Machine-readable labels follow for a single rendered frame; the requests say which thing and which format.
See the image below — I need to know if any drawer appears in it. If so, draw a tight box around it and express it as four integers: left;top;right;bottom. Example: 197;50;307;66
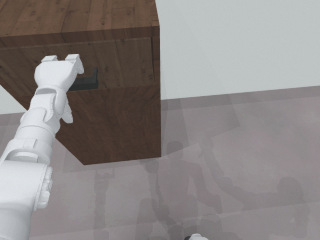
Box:
0;37;154;96

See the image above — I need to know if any left robot upper arm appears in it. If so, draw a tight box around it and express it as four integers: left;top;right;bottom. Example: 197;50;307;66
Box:
0;160;53;240

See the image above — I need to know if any handle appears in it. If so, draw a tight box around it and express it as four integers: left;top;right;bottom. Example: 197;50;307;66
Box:
68;67;99;91

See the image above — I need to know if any robot left hand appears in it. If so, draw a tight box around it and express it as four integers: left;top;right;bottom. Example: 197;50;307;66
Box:
34;54;84;124

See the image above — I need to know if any cabinet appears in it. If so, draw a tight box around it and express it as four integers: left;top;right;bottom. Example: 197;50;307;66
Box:
0;0;162;165

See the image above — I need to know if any robot left forearm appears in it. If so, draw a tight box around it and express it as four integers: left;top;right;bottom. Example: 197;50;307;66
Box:
0;85;67;166

